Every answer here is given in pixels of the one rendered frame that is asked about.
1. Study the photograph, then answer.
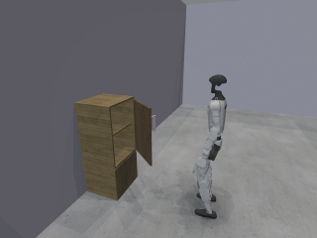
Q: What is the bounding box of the left robot forearm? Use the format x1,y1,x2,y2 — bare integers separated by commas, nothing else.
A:
201,127,218,159

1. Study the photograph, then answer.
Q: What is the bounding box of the robot left shin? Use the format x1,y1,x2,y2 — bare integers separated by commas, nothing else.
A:
197,180,212,213

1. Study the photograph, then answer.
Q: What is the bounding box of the left robot upper arm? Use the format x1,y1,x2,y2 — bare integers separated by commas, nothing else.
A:
209,101,221,135

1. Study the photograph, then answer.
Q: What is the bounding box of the handle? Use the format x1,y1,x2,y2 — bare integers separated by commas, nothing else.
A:
152,115,157,132

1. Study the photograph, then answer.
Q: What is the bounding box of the cupboard door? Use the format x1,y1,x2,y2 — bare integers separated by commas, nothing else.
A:
133,99,153,166

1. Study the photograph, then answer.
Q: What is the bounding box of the robot left hand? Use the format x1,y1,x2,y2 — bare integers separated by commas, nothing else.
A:
192,157,207,177

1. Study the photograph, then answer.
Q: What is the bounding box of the robot right foot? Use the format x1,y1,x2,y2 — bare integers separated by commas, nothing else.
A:
196,192,216,202

